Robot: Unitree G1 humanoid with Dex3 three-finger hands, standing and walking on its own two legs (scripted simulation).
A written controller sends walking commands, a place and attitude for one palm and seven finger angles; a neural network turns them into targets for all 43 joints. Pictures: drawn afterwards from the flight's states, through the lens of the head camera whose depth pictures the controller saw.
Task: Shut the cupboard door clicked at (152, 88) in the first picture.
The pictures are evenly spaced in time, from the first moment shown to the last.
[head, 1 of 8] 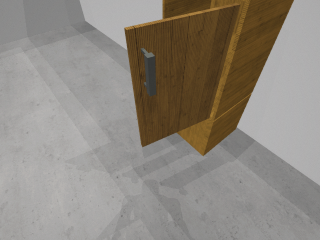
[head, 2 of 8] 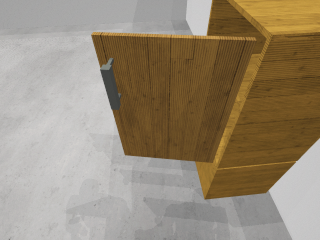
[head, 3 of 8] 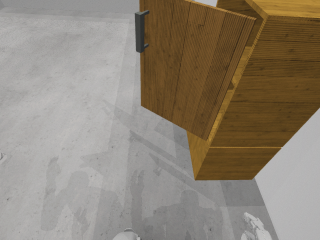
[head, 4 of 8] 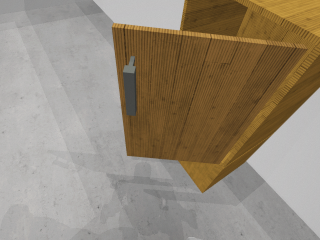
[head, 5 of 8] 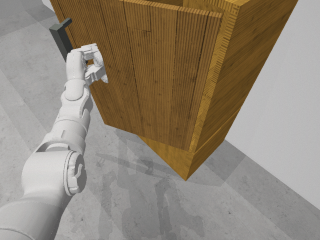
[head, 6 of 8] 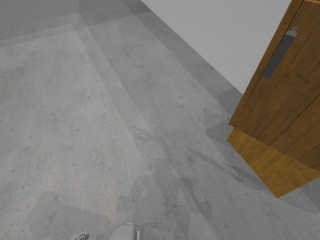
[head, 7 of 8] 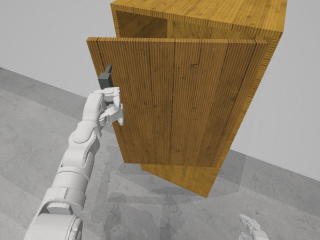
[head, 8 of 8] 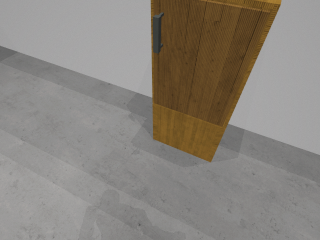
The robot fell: no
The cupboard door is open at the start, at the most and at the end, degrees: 78 78 0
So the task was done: yes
